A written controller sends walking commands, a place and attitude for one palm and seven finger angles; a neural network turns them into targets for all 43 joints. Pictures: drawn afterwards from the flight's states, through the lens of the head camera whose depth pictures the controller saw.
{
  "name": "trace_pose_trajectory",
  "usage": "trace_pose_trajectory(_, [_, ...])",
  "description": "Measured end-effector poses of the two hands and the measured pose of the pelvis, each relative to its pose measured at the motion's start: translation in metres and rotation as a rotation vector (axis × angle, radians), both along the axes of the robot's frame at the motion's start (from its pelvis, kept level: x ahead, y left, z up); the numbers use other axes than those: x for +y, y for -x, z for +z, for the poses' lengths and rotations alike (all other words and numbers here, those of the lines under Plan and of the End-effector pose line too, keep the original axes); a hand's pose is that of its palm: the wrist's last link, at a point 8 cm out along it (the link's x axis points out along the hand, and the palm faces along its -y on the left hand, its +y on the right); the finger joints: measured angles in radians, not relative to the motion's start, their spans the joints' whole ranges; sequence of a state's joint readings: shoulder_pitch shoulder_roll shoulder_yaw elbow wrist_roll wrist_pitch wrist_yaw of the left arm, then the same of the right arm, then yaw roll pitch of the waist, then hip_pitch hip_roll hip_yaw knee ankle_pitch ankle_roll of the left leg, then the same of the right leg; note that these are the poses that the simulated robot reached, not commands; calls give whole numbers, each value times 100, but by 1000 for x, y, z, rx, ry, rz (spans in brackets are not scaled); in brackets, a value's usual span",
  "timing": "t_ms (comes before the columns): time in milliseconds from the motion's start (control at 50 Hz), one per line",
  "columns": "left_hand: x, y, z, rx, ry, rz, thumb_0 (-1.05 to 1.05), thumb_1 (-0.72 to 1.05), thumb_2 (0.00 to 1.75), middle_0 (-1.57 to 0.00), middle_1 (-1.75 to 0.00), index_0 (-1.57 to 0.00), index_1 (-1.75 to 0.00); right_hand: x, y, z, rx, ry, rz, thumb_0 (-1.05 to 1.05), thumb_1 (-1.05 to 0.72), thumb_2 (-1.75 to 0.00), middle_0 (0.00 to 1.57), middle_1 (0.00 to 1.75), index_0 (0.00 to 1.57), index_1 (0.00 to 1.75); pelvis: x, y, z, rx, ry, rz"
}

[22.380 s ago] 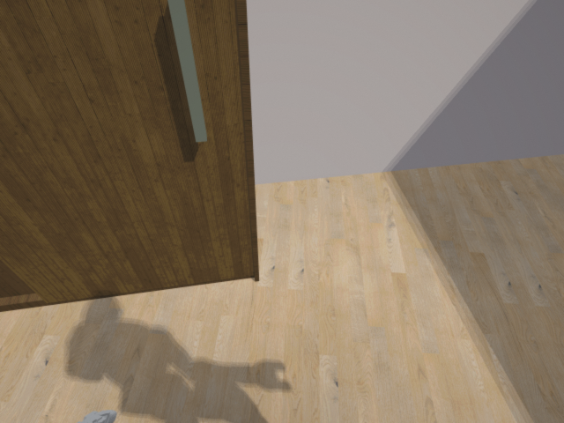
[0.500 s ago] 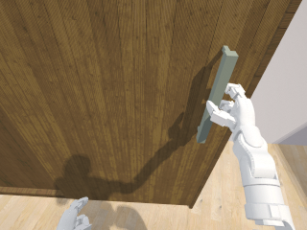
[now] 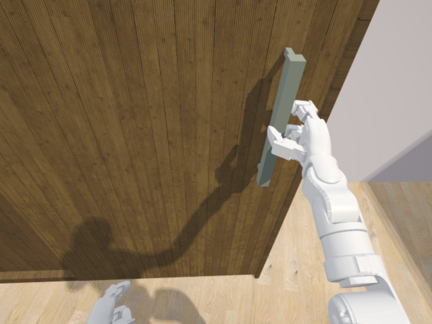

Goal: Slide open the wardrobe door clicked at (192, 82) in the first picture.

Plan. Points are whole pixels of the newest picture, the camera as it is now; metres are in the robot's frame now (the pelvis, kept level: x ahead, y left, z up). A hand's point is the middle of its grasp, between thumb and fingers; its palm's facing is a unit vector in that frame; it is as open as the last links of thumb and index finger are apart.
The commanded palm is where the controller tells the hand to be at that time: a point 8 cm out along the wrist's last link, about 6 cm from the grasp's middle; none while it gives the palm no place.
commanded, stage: tug the door sideways, standing still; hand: right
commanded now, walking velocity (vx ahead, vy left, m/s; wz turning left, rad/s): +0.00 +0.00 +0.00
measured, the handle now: (273, 126) +0.46 -0.09 +0.15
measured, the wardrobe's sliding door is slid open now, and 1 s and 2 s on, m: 0.00 0.06 0.31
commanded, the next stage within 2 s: step sideways, sliding the door along in 0.30 s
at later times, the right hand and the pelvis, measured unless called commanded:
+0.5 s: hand (259, 141) +0.40 -0.06 +0.17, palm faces -0.09 +0.99 -0.09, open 7.9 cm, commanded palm +0.38 -0.09 +0.17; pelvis -0.02 -0.01 +0.00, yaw +2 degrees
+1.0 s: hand (249, 145) +0.40 -0.04 +0.16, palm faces +0.01 +0.99 -0.12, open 8.2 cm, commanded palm +0.37 -0.05 +0.17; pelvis -0.01 +0.07 -0.02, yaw +3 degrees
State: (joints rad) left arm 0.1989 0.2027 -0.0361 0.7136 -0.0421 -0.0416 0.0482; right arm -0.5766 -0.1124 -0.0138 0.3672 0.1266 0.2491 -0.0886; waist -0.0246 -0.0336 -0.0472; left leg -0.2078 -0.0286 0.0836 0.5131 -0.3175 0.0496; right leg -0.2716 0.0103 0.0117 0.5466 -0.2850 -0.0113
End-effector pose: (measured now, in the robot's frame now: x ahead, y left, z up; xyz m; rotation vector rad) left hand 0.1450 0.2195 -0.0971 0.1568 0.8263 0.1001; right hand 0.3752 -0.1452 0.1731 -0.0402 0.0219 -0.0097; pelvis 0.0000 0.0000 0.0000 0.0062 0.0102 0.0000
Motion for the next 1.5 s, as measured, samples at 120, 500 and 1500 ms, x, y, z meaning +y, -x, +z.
trace_pose_trajectory(120, [-2, 19, -7, 32, 2, -7, 1, 90, 90, -20, -30, -20, -30, 7, 1, 0, -6, 9, 6, -1, -54, -82, 16, 123, 12, 129, -3, 8, -1, 1, -3, -8])
trace_pose_trajectory(500, [1, 38, -4, 19, -26, 39, 1, 90, 90, -20, -30, -20, -30, 34, -5, -3, -73, 47, 104, -4, -49, -80, 24, 129, 16, 131, -7, 21, -3, 5, 4, 32])
trace_pose_trajectory(1500, [186, -113, -2, -39, 14, -198, 1, 90, 90, -20, -30, -20, -30, 156, 16, -22, -275, 30, -207, -10, -63, -91, 14, 131, 0, 107, 222, -23, -12, -62, -26, -31])
